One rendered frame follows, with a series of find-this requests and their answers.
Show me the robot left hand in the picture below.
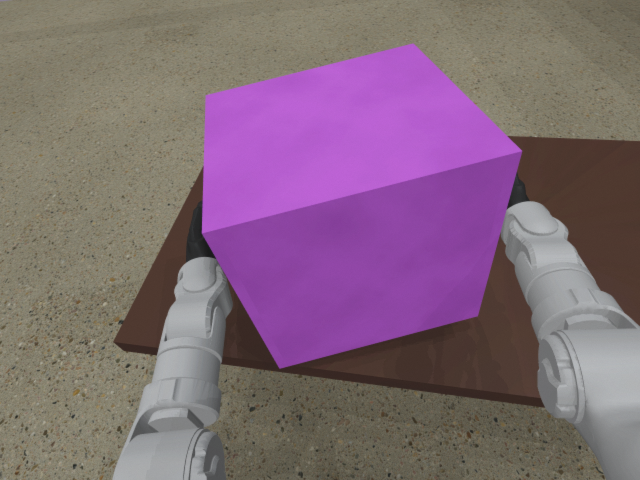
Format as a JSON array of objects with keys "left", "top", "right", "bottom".
[{"left": 186, "top": 200, "right": 216, "bottom": 263}]

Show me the right robot forearm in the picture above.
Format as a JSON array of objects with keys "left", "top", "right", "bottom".
[{"left": 501, "top": 201, "right": 640, "bottom": 344}]

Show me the table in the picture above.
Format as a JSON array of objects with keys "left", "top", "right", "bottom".
[{"left": 113, "top": 136, "right": 640, "bottom": 408}]

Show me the right robot upper arm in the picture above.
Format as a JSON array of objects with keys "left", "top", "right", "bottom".
[{"left": 537, "top": 328, "right": 640, "bottom": 480}]

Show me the left robot upper arm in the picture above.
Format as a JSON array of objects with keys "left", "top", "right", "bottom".
[{"left": 115, "top": 428, "right": 226, "bottom": 480}]

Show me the left robot forearm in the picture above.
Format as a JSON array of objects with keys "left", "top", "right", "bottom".
[{"left": 112, "top": 257, "right": 233, "bottom": 480}]

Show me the robot right hand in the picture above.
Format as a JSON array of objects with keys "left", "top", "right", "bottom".
[{"left": 507, "top": 173, "right": 530, "bottom": 209}]

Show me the carton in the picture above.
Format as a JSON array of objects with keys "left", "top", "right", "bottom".
[{"left": 202, "top": 43, "right": 522, "bottom": 369}]

